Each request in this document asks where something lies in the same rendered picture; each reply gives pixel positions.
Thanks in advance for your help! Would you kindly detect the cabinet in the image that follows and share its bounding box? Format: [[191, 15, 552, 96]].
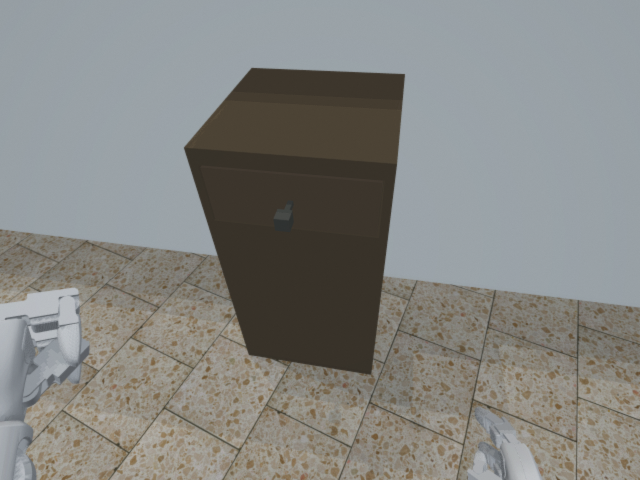
[[184, 68, 405, 375]]

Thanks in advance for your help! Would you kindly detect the handle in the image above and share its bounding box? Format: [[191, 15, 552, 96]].
[[273, 200, 294, 232]]

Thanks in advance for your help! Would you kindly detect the drawer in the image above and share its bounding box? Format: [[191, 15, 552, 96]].
[[200, 166, 384, 236]]

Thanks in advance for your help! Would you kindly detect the right robot hand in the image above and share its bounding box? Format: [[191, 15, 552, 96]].
[[467, 407, 543, 480]]

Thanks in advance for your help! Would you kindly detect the robot left forearm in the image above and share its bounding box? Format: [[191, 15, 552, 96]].
[[0, 420, 37, 480]]

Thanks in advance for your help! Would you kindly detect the left robot hand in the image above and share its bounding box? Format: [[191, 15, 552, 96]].
[[0, 288, 90, 422]]

